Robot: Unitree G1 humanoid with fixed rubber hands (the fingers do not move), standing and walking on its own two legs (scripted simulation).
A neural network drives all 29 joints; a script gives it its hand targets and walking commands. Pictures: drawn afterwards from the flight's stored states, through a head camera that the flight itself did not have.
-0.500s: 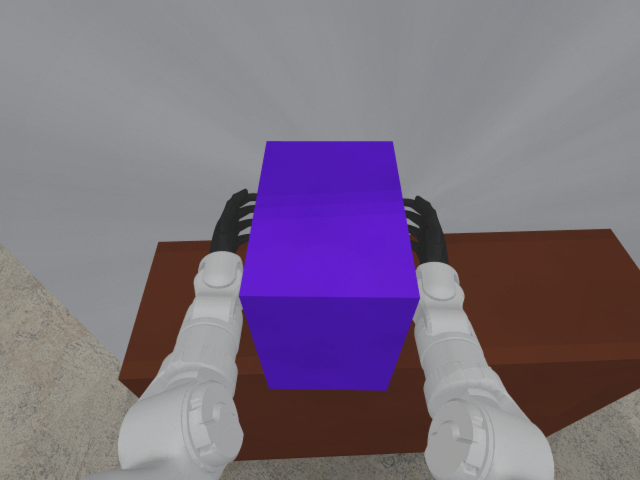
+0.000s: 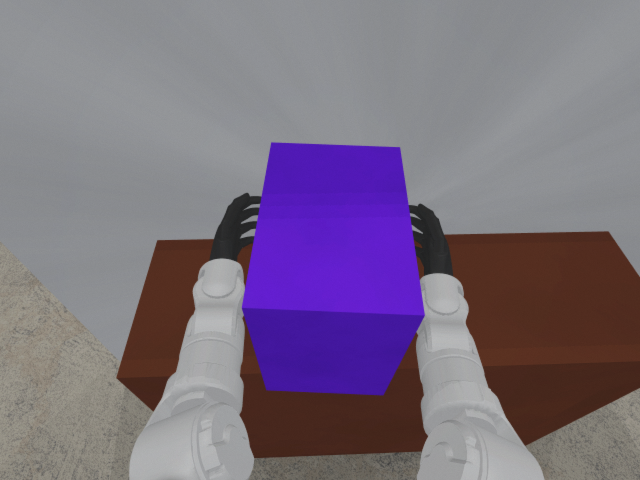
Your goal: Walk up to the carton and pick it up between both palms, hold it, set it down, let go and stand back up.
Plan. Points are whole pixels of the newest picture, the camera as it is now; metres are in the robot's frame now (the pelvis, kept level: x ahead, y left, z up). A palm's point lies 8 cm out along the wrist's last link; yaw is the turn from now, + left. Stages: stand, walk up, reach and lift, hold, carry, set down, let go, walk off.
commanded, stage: reach and lift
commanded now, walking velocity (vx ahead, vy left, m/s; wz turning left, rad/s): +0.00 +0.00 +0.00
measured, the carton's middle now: (329, 274) +0.40 -0.02 +0.01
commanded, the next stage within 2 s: none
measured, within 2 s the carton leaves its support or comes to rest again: leaves its support in 1.16 s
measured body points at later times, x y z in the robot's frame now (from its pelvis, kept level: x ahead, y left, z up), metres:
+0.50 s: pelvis +0.00 +0.00 +0.00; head +0.04 +0.00 +0.45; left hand +0.42 +0.12 +0.07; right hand +0.39 -0.16 +0.06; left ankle +0.00 +0.12 -0.75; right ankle +0.00 -0.08 -0.75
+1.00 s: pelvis +0.00 +0.00 +0.00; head +0.04 +0.00 +0.45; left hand +0.42 +0.11 +0.07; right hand +0.39 -0.16 +0.06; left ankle +0.00 +0.12 -0.75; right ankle +0.00 -0.08 -0.75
